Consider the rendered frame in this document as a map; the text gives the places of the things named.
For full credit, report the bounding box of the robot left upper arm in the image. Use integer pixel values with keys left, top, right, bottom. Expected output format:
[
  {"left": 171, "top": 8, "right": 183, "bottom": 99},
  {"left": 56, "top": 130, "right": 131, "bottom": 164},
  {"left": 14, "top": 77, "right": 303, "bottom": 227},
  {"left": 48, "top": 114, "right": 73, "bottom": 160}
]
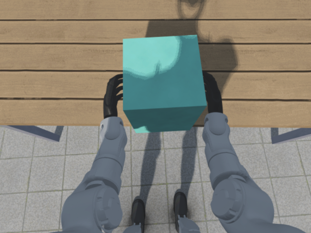
[{"left": 52, "top": 185, "right": 123, "bottom": 233}]

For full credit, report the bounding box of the robot right shin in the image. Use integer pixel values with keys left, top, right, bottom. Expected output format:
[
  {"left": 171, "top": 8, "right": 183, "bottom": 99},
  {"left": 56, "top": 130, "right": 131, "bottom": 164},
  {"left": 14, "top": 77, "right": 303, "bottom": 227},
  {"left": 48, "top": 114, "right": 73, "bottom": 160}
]
[{"left": 178, "top": 215, "right": 200, "bottom": 233}]

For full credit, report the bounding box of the carton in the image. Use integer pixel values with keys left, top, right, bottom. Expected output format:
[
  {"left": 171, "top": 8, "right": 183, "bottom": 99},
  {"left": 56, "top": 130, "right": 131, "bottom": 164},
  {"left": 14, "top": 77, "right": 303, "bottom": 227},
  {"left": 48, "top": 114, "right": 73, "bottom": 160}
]
[{"left": 123, "top": 35, "right": 207, "bottom": 133}]

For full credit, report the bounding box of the table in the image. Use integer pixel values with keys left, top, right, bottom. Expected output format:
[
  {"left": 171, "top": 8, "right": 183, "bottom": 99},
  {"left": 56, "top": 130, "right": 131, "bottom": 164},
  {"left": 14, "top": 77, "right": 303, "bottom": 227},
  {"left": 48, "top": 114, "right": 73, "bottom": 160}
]
[{"left": 0, "top": 0, "right": 311, "bottom": 144}]

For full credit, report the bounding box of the robot shin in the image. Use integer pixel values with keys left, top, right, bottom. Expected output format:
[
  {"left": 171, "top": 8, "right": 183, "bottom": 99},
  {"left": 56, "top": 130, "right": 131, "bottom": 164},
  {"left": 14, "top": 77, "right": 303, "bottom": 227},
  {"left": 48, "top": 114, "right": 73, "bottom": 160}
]
[
  {"left": 123, "top": 223, "right": 141, "bottom": 233},
  {"left": 178, "top": 215, "right": 200, "bottom": 233}
]

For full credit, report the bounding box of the left robot hand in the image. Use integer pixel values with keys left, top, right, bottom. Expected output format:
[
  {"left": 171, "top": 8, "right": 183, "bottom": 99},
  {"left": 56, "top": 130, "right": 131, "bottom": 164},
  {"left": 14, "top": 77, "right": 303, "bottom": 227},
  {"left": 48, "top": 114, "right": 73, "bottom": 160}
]
[{"left": 104, "top": 74, "right": 123, "bottom": 119}]

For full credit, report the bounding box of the robot left shin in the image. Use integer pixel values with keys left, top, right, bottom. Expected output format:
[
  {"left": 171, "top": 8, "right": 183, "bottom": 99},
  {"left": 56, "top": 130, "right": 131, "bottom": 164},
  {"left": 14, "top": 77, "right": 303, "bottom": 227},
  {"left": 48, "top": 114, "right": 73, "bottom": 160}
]
[{"left": 123, "top": 223, "right": 141, "bottom": 233}]

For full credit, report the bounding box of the right robot hand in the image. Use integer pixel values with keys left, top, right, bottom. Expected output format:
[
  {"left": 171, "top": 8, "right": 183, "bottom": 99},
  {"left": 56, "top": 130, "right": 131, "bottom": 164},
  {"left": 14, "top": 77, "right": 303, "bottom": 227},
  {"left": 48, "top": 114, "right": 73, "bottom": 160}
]
[{"left": 202, "top": 71, "right": 223, "bottom": 113}]

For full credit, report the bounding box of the robot right forearm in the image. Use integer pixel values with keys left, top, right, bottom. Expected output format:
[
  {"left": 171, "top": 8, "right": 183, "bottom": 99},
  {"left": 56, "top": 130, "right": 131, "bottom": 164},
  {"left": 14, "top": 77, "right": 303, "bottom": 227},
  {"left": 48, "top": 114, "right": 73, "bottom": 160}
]
[{"left": 202, "top": 112, "right": 261, "bottom": 190}]

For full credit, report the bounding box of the robot right upper arm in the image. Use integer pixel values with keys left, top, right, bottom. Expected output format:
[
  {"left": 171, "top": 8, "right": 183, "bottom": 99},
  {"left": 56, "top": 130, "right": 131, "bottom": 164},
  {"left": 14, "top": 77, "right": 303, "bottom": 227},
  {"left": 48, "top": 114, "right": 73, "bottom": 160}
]
[{"left": 210, "top": 178, "right": 306, "bottom": 233}]

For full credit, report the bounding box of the robot left forearm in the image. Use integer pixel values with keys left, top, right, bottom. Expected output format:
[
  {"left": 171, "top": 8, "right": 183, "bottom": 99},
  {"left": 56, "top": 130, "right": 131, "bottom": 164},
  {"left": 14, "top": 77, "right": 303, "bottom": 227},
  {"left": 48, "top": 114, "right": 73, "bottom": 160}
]
[{"left": 72, "top": 116, "right": 127, "bottom": 195}]

